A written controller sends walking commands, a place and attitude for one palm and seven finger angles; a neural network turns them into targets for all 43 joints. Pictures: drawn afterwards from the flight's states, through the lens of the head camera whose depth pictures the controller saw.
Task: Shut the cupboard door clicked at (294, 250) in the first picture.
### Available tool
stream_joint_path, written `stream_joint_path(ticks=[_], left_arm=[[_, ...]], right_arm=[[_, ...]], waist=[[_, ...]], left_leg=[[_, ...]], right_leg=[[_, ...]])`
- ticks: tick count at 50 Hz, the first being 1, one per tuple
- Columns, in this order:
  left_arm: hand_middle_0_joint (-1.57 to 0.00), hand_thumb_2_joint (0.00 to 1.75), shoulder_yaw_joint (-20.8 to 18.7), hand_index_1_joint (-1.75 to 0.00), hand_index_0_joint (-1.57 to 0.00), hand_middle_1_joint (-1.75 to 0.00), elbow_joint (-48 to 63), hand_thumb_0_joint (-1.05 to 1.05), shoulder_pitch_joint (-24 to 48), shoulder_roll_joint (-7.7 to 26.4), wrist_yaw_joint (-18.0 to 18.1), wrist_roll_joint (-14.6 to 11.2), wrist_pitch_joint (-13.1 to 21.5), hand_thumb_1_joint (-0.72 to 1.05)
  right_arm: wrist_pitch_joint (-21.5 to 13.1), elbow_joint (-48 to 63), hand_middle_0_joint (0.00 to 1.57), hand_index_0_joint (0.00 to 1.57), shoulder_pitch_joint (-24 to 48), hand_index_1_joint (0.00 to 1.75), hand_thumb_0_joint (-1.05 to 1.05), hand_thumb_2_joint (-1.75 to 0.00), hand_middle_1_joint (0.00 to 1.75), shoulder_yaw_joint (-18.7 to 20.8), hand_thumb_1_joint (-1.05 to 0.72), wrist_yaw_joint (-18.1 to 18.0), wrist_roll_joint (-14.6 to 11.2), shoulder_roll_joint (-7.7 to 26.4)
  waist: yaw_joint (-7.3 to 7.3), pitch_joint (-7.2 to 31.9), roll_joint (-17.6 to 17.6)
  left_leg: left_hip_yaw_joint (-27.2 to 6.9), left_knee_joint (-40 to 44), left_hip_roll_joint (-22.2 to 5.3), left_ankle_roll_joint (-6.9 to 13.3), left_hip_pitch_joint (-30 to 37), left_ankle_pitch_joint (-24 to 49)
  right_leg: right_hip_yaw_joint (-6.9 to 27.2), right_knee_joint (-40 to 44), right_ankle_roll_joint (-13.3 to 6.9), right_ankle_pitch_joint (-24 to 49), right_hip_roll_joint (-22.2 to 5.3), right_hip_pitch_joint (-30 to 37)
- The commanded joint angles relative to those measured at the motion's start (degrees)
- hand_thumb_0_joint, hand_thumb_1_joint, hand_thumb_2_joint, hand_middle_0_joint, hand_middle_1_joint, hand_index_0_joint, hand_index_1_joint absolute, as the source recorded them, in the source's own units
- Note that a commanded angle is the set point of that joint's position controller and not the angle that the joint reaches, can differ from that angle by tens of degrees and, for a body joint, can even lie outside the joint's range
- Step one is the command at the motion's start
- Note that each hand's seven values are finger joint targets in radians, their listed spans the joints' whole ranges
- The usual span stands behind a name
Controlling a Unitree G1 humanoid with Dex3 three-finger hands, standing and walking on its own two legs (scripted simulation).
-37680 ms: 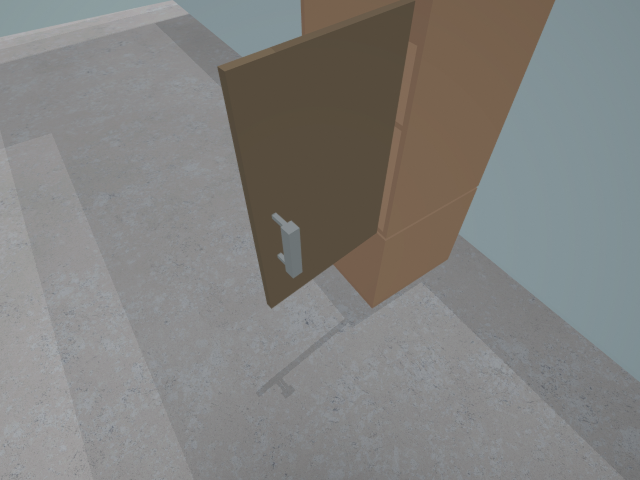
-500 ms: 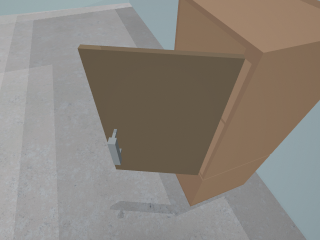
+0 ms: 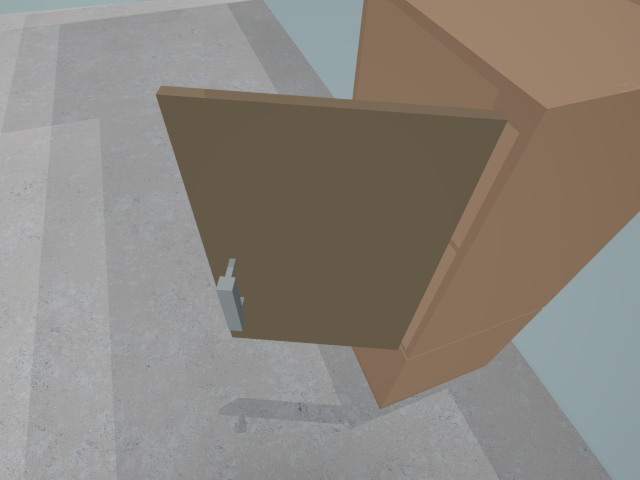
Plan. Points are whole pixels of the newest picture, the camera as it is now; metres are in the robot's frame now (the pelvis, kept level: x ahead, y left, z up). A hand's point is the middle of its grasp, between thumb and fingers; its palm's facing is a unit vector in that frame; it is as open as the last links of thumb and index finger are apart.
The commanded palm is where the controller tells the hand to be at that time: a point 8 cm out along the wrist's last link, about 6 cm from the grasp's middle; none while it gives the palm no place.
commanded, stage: look again from close up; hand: left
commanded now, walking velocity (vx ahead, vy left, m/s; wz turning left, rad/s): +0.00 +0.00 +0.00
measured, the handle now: (234, 294) +0.41 +0.17 -0.11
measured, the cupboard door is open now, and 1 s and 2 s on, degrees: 65 65 65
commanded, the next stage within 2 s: raise the hand and make a fist in 0.36 s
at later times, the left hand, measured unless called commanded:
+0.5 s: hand out of the picture +0.00 +0.16 -0.18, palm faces +0.08 -0.98 -0.19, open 7.3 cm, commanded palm +0.08 +0.21 -0.07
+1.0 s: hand out of the picture +0.09 +0.17 -0.09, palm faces +0.17 -0.98 -0.05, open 5.6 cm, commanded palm +0.10 +0.21 -0.07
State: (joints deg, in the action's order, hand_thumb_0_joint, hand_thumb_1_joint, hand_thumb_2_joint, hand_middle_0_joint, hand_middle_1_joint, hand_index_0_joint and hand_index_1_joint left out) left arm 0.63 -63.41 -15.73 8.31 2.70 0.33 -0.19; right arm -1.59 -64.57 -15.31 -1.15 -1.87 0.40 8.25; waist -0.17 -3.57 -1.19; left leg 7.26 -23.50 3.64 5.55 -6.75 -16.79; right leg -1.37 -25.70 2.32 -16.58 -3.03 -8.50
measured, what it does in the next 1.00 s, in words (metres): lowers itself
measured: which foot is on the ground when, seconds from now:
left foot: down 0.00-1.00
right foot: down 0.00-1.00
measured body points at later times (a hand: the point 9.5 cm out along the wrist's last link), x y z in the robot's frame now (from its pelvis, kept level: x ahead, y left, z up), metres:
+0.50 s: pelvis -0.01 -0.01 +0.00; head +0.02 +0.00 +0.45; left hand +0.00 +0.22 -0.16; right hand -0.01 -0.23 -0.15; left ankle -0.04 +0.05 -0.74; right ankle -0.03 -0.15 -0.74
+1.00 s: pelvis -0.06 -0.06 -0.12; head +0.00 -0.03 +0.33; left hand +0.07 +0.22 -0.08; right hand +0.21 -0.28 -0.14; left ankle -0.04 +0.05 -0.74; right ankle +0.01 -0.12 -0.74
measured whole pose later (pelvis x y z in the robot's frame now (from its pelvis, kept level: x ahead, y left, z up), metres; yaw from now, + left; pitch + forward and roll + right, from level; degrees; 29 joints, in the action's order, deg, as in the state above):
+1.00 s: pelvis -0.06 -0.06 -0.12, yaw +6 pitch +14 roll -1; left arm -10.7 -6.3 -27.2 15.2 -18.0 -17.5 33.9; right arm -16.9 -27.4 -8.2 2.9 -0.4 -1.3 17.1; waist -1.9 7.9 -2.9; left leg -1.9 -74.9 1.9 0.8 -56.3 -33.0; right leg -8.8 -71.2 -6.1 -28.1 1.2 -58.1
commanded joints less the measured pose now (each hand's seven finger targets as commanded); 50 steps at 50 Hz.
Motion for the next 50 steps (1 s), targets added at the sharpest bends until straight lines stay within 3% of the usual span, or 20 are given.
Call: stream_joint_path(ticks=[1, 22, 23, 24, 25, 26, 27, 28, 29, 31, 32, 33, 34, 35, 38, 41, 44, 46, 47, 50], left_arm=[[-0.20, 0.90, -0.7, -0.30, -0.20, -0.30, 1.1, 0.00, -4.4, 4.9, 0.2, 0.3, 0.7, 0.90], [-0.20, 0.90, -0.7, -0.30, -0.20, -0.30, 0.9, 0.00, -4.7, 4.7, 0.1, 0.3, 0.7, 0.90], [-0.20, 0.90, -0.3, -0.30, -0.20, -0.30, -0.5, 0.00, -6.0, 6.3, 2.1, 1.1, 2.2, 0.90], [-0.20, 0.90, -21.9, -0.30, -0.20, -0.30, 93.4, 0.00, 43.8, 36.5, 4.0, -4.7, 16.6, 0.90], [-0.22, 0.90, -0.1, -0.32, -0.22, -0.32, 74.7, 0.00, 3.4, 11.0, 5.1, -5.6, 12.2, 0.90], [-0.24, 0.90, -3.3, -0.34, -0.24, -0.34, 71.8, 0.00, 3.1, 9.5, 7.4, -8.1, 9.1, 0.90], [-0.25, 0.90, 6.1, -0.36, -0.25, -0.36, 55.2, 0.00, -11.1, -5.2, 5.9, -7.8, 2.1, 0.90], [-0.27, 0.90, 5.6, -0.38, -0.27, -0.38, 65.6, 0.00, 0.5, -1.5, 5.3, -9.6, 3.6, 0.90], [-0.29, 0.90, 5.0, -0.40, -0.29, -0.40, 66.4, 0.00, 2.3, -1.4, 3.8, -9.6, 6.0, 0.90], [-0.33, 0.90, -0.6, -0.44, -0.33, -0.44, 54.3, 0.00, 0.3, 2.0, 0.5, -8.7, 10.8, 0.90], [-0.35, 0.90, -2.4, -0.46, -0.35, -0.46, 47.0, 0.00, -5.4, 1.8, -2.0, -9.2, 14.3, 0.90], [-0.36, 0.90, -5.2, -0.48, -0.36, -0.48, 44.0, 0.00, -10.4, 2.0, -5.1, -10.8, 18.7, 0.90], [-0.38, 0.90, -8.5, -0.50, -0.38, -0.50, 43.8, 0.00, -13.7, 3.5, -8.8, -12.5, 23.1, 0.90], [-0.40, 0.90, -11.5, -0.52, -0.40, -0.52, 43.3, 0.00, -17.5, 5.4, -13.1, -14.3, 27.6, 0.90], [-0.46, 0.90, -15.7, -0.58, -0.46, -0.58, 43.6, 0.00, -15.9, 10.7, -23.7, -16.2, 37.6, 0.90], [-0.51, 0.90, -19.4, -0.64, -0.51, -0.64, 53.7, 0.00, -8.1, 17.1, -24.5, -16.2, 38.2, 0.90], [-0.57, 0.90, -17.7, -0.70, -0.57, -0.70, 69.3, 0.00, -0.2, 16.1, -22.1, -18.2, 39.3, 0.90], [-0.60, 0.90, -14.5, -0.74, -0.60, -0.74, 83.8, 0.00, 11.3, 15.9, -21.1, -19.4, 42.4, 0.90], [-0.62, 0.90, -14.5, -0.76, -0.62, -0.76, 86.2, 0.00, 9.4, 17.3, -20.8, -19.2, 43.0, 0.90], [-0.68, 0.90, -6.9, -0.82, -0.68, -0.82, 81.7, 0.00, 4.9, 12.1, -23.0, -19.3, 41.9, 0.90]], right_arm=[[-0.7, 1.0, 0.20, 0.20, -4.2, 0.30, 0.00, -0.90, 0.30, 1.0, -0.90, -0.6, 0.2, 6.1], [-0.7, 0.5, 0.20, 0.20, -4.9, 0.30, 0.00, -0.90, 0.30, 0.9, -0.90, -0.6, 0.1, 5.4], [-0.9, 4.0, 0.20, 0.20, -2.3, 0.30, 0.00, -0.90, 0.30, 1.4, -0.90, -0.1, -0.8, 9.4], [-12.7, 19.6, 0.20, 0.20, -10.6, 0.30, 0.00, -0.90, 0.30, 4.3, -0.90, -4.7, -1.9, 20.9], [-18.7, 17.8, 0.20, 0.20, -5.5, 0.30, 0.00, -0.90, 0.30, -0.7, -0.90, -6.5, -5.6, 13.6], [-19.7, 15.0, 0.20, 0.20, -2.2, 0.30, 0.00, -0.90, 0.30, 0.2, -0.90, -6.3, -3.8, 13.7], [-20.1, 14.6, 0.20, 0.20, -1.5, 0.30, 0.00, -0.90, 0.30, 1.4, -0.90, -3.4, -3.3, 9.1], [-20.6, 18.3, 0.20, 0.20, -2.8, 0.30, 0.00, -0.90, 0.30, 3.6, -0.90, -1.1, -3.1, 12.8], [-21.2, 21.6, 0.20, 0.20, -1.7, 0.30, 0.00, -0.90, 0.30, 4.1, -0.90, -0.4, -2.7, 13.3], [-21.1, 24.8, 0.20, 0.20, -0.7, 0.30, 0.00, -0.90, 0.30, 4.1, -0.90, 0.4, -1.7, 13.8], [-20.5, 26.9, 0.20, 0.20, 0.3, 0.30, 0.00, -0.90, 0.30, 3.9, -0.90, 0.9, -1.4, 13.6], [-20.3, 29.1, 0.20, 0.20, 1.6, 0.30, 0.00, -0.90, 0.30, 4.3, -0.90, 1.3, -1.0, 13.7], [-20.0, 31.2, 0.20, 0.20, 2.9, 0.30, 0.00, -0.90, 0.30, 4.9, -0.90, 1.9, -0.8, 14.3], [-19.4, 33.4, 0.20, 0.20, 4.2, 0.30, 0.00, -0.90, 0.30, 5.7, -0.90, 2.0, -0.8, 14.1], [-17.5, 38.9, 0.20, 0.20, 7.4, 0.30, 0.00, -0.90, 0.30, 6.5, -0.90, 3.6, -1.7, 14.1], [-16.2, 44.3, 0.20, 0.20, 10.4, 0.30, 0.00, -0.90, 0.30, 6.6, -0.90, 4.0, -1.9, 14.1], [-16.8, 47.0, 0.20, 0.20, 9.4, 0.30, 0.00, -0.90, 0.30, 5.8, -0.90, 3.2, -1.7, 13.2], [-17.7, 46.6, 0.20, 0.20, 9.3, 0.30, 0.00, -0.90, 0.30, 5.1, -0.90, 1.7, -1.6, 13.1], [-18.1, 45.3, 0.20, 0.20, 7.4, 0.30, 0.00, -0.90, 0.30, 5.1, -0.90, 0.9, -1.3, 13.5], [-19.0, 42.5, 0.20, 0.20, 6.0, 0.30, 0.00, -0.90, 0.30, 4.1, -0.90, -0.6, -1.8, 14.2]], waist=[[-0.14, -0.1, 1.4], [-0.07, -1.2, 0.8], [-0.05, 0.5, 1.0], [11.36, 24.9, 4.7], [5.48, 25.1, 21.3], [2.10, 21.9, 19.8], [2.39, 12.5, 14.8], [3.60, 6.9, 11.1], [4.01, 4.2, 9.1], [4.87, -1.7, -3.8], [3.63, -2.3, -14.5], [1.43, -0.2, -19.1], [-0.43, 3.4, -18.7], [-2.31, 6.2, -24.2], [-3.33, 10.3, -14.2], [-5.12, 14.4, 4.5], [-2.68, 22.3, 10.6], [1.17, 27.5, 12.1], [1.65, 29.1, 12.4], [5.24, 22.5, 7.7]], left_leg=[[-9.0, 4.4, -10.0, -2.4, 0.6, 23.9], [-8.9, 5.9, -9.9, -2.6, 0.3, 19.7], [-9.8, -3.3, -12.3, -5.7, -0.8, 46.9], [-17.0, -4.9, -11.3, -7.1, 18.5, 52.5], [-15.4, -5.0, -10.9, -8.2, 22.1, 45.8], [-15.1, 0.0, -10.4, -10.4, 14.4, 44.3], [-13.3, 5.6, -9.9, -8.9, 4.1, 36.5], [-11.7, 0.6, -8.8, -7.9, 0.4, 28.7], [-11.7, -3.6, -7.5, -8.0, -5.0, 22.0], [-11.5, -11.4, -3.9, -7.5, -17.1, 7.0], [-11.0, -14.8, -3.0, -6.7, -23.5, 0.2], [-10.4, -17.9, -1.9, -6.6, -29.0, -4.1], [-9.4, -20.6, -1.0, -7.0, -32.5, -4.8], [-8.1, -25.3, -0.3, -6.7, -38.1, -5.1], [-6.8, -33.1, 0.7, -6.9, -49.1, -11.6], [-5.5, -36.5, 0.8, -5.4, -52.8, -14.2], [-7.1, -37.6, -0.4, -4.1, -48.8, -14.8], [-8.4, -40.6, -1.1, -3.2, -45.9, -14.0], [-8.9, -41.3, -1.5, -3.0, -44.6, -12.4], [-9.6, -44.3, -2.3, -2.6, -48.3, -12.7]], right_leg=[[3.1, 1.5, -3.6, 13.2, -3.1, -0.4], [3.7, 3.2, -3.7, 12.3, -3.5, -0.5], [2.5, -0.2, -2.4, 22.7, -3.5, -3.0], [-4.5, -17.7, -1.2, 17.3, 4.5, -7.8], [-3.9, -31.3, -2.9, -4.2, 6.0, -14.4], [-2.4, -30.4, -3.3, -7.1, 4.2, -13.3], [-2.1, -23.8, -3.1, -6.6, 2.7, -16.8], [-1.8, -17.2, -3.1, -4.0, 1.4, -17.6], [-2.7, -13.4, -3.5, -2.0, 1.4, -18.0], [-2.2, -6.3, -4.4, 0.1, 0.9, -20.6], [-1.2, -6.6, -4.4, -7.2, 0.1, -24.4], [-0.6, -9.0, -4.7, -13.2, 0.0, -26.8], [-0.4, -12.4, -5.4, -13.9, 0.2, -27.3], [3.5, -14.4, -5.0, -12.8, -0.2, -26.1], [12.1, -19.3, -5.0, -16.6, -2.9, -25.5], [14.5, -22.6, -5.8, -27.1, -1.5, -29.6], [12.1, -25.9, -5.6, -28.1, 0.7, -33.8], [11.5, -27.9, -5.0, -24.9, 1.8, -36.2], [11.4, -27.7, -5.0, -22.8, 1.9, -36.0], [10.9, -26.8, -4.2, -22.1, 2.2, -38.6]])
